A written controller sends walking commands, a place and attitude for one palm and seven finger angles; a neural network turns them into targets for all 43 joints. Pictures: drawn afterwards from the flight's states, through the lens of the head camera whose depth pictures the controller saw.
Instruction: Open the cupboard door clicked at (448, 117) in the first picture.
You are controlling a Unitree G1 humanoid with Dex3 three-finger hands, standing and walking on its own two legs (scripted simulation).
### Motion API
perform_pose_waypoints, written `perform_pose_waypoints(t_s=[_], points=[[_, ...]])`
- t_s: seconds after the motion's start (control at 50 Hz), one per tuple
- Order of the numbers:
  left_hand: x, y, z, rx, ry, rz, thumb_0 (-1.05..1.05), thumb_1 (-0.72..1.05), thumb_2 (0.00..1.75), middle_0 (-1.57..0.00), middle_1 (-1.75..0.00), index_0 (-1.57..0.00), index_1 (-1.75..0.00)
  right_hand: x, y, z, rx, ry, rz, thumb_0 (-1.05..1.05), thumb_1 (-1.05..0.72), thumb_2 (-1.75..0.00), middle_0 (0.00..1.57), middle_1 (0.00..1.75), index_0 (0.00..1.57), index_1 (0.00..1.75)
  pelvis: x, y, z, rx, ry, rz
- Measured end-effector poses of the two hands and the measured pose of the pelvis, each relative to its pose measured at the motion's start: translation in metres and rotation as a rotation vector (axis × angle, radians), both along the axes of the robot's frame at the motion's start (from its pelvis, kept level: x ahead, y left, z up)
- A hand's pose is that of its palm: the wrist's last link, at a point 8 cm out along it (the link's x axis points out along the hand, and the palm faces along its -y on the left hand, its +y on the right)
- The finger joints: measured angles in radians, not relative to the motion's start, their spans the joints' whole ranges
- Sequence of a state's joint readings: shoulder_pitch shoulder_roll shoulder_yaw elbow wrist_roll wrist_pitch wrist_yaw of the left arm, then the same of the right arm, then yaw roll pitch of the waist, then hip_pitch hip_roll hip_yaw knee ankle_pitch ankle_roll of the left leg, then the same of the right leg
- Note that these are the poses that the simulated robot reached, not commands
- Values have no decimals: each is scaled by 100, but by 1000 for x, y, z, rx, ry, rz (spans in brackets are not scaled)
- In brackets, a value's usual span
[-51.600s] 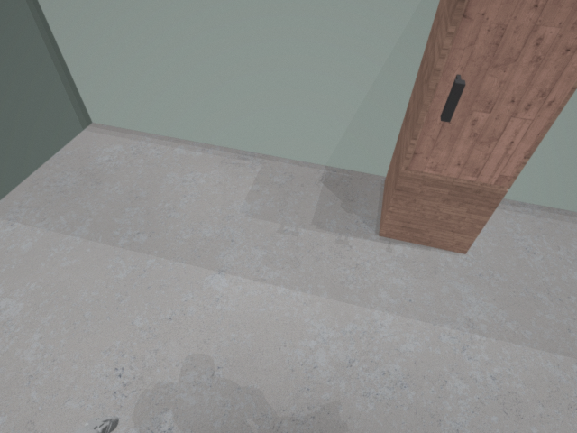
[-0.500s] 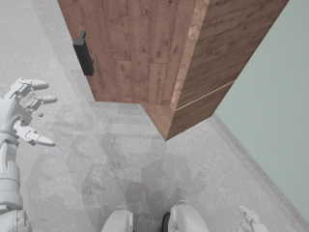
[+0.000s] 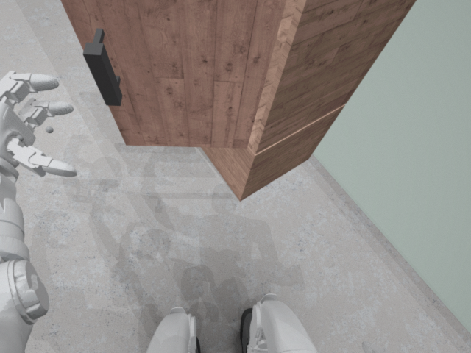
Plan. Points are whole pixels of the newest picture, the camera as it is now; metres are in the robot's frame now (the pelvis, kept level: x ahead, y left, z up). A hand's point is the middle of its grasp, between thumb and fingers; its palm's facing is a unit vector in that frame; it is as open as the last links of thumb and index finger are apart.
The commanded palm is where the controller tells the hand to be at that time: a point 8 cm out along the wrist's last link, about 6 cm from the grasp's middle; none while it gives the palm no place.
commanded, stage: move the hooked fingers beside the handle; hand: left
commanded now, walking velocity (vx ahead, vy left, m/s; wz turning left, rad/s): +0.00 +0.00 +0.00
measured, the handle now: (107, 68) +0.59 +0.22 +0.04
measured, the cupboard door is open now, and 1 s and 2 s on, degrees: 57 57 57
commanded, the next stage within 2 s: slide the fingers in behind the handle in 1.34 s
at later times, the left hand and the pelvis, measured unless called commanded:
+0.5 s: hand (60, 91) +0.52 +0.28 +0.06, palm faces -0.01 -1.00 -0.01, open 14.0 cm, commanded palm +0.52 +0.32 +0.05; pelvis -0.01 +0.00 -0.02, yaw -1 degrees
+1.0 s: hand (55, 86) +0.54 +0.29 +0.05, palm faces -0.02 -1.00 -0.01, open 14.0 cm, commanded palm +0.53 +0.31 +0.05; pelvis +0.01 +0.01 -0.01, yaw -2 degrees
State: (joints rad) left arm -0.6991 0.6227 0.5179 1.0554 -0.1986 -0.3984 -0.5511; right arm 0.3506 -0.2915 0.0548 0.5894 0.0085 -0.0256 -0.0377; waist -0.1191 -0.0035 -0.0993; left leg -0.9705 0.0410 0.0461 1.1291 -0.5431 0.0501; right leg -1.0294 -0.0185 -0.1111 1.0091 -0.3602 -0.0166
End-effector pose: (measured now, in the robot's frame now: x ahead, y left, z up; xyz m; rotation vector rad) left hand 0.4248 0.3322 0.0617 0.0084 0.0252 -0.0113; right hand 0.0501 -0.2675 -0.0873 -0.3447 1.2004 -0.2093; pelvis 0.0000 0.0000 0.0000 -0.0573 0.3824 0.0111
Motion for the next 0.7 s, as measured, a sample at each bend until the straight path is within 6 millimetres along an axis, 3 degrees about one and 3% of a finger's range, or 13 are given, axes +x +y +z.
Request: perform_pose_waypoints(t_s=[0.58, 0.7], points=[[91, 5, -2, -1, 10, 7, -1, -50, 30, -30, -120, -30, -120, -68, 4, -4, -53, 244, -99, 1, -90, -89, 21, 30, 21, 30, -5, 4, -19, -38, 113, -4], [98, 9, -7, 20, 37, 1, -1, -49, 30, -30, -120, -30, -120, -78, 13, -3, -30, 287, -128, 1, -90, -89, 21, 30, 21, 30, -2, 7, -18, -42, 127, -14]])
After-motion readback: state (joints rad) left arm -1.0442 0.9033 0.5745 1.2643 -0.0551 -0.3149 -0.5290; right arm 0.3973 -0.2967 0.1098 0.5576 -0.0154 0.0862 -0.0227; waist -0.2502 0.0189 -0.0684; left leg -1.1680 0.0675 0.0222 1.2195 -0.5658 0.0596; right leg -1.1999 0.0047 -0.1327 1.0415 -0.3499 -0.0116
